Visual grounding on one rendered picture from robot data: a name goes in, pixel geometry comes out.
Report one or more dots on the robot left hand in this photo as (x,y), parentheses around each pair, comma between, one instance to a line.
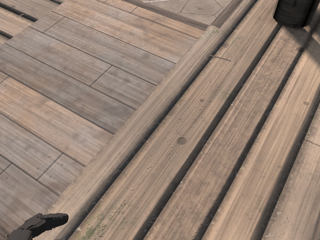
(38,224)

